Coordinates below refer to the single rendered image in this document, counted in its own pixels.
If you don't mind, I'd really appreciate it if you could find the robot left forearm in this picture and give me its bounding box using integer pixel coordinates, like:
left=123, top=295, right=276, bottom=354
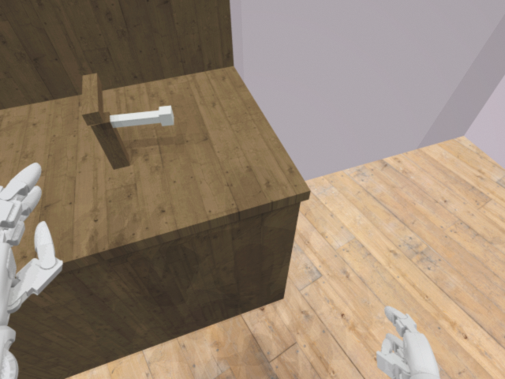
left=0, top=325, right=18, bottom=379

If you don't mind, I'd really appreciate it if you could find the counter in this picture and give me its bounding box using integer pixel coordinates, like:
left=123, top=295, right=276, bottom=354
left=0, top=0, right=311, bottom=379

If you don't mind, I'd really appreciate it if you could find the left robot hand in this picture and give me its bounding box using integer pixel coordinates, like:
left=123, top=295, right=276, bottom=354
left=0, top=163, right=63, bottom=326

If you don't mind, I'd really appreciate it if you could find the tap lever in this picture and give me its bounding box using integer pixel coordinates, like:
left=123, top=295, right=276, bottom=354
left=110, top=106, right=174, bottom=128

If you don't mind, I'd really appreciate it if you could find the right robot hand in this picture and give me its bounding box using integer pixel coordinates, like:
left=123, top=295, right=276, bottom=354
left=376, top=306, right=440, bottom=379

